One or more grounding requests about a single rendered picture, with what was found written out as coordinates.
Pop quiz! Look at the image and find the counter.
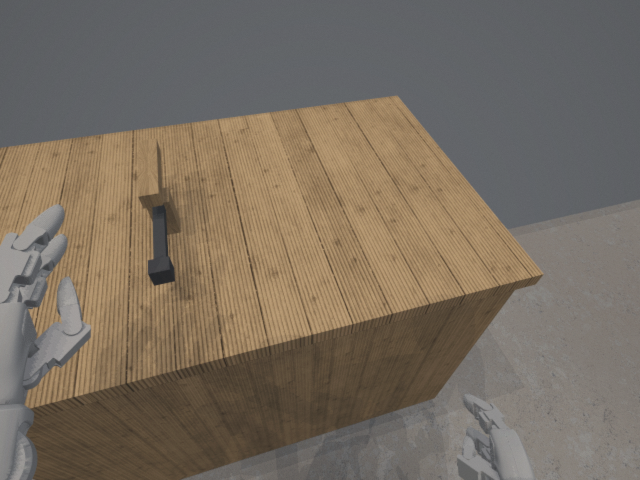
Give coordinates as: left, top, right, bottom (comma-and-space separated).
0, 96, 544, 480

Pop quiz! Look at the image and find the robot right hand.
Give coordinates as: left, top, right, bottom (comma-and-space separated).
457, 394, 536, 480

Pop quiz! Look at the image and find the left robot forearm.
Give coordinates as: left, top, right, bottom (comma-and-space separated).
0, 404, 37, 480

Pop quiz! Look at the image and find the tap lever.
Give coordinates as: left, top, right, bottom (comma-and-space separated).
148, 204, 175, 286

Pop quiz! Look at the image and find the robot left hand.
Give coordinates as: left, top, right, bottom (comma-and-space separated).
0, 204, 91, 405

